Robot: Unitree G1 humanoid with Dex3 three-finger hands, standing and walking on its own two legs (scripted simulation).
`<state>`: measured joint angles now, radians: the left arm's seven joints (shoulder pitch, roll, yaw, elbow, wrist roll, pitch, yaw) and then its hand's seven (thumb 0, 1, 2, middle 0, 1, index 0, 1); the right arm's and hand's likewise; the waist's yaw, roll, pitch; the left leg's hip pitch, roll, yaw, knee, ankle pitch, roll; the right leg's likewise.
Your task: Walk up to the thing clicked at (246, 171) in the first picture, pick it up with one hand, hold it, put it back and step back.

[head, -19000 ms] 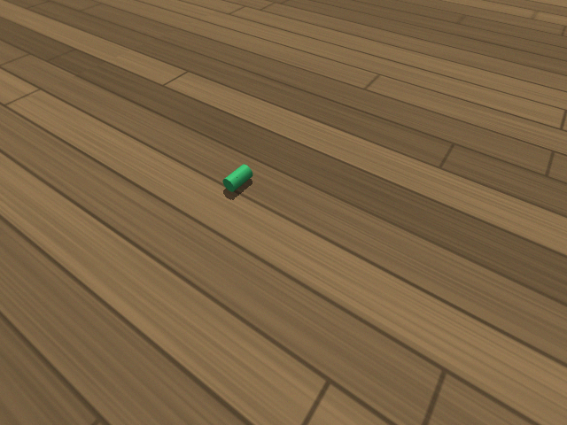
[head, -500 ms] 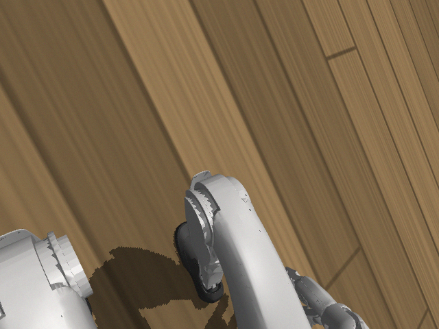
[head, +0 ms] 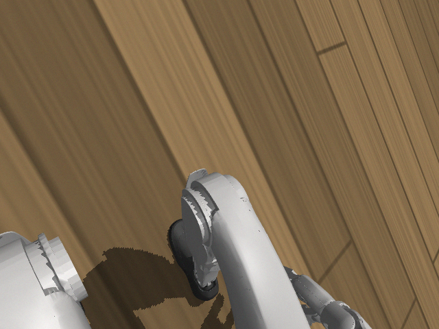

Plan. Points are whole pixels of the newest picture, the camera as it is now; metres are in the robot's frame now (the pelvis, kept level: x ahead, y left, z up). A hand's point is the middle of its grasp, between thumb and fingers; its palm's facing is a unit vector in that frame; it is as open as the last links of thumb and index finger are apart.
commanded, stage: rest palm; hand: left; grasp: from above
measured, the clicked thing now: out of the picture +0.45 +0.40 -0.27
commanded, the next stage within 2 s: close in 0.28 s
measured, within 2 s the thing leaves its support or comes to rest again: neither
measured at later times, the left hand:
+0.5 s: hand out of the picture +0.44 +0.38 -0.24, palm faces -0.43 -0.18 -0.89, open 13.7 cm
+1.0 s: hand out of the picture +0.44 +0.38 -0.24, palm faces -0.42 -0.19 -0.89, open 12.2 cm
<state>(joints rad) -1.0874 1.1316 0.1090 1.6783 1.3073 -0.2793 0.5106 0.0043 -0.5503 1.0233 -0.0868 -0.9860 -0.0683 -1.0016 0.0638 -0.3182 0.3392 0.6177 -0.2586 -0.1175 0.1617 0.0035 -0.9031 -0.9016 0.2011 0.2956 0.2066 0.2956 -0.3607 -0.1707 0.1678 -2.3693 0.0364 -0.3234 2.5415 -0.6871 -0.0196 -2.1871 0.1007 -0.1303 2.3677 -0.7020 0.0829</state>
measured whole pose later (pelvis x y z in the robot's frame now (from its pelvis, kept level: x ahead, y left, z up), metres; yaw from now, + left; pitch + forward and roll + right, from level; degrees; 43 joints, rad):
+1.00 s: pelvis +0.00 +0.00 +0.00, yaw -1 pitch +26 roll -17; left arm -1.08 1.15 0.11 1.65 1.30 -0.29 0.50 0.00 -0.20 0.76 -0.28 -0.89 -0.30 -0.87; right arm 0.05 -0.33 0.36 0.61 -0.27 -0.13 0.17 0.00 -0.89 -0.90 0.20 0.30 0.21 0.30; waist -0.35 -0.18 0.18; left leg -2.37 0.04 -0.33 2.55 -0.69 -0.01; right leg -2.18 0.10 -0.14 2.37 -0.69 0.09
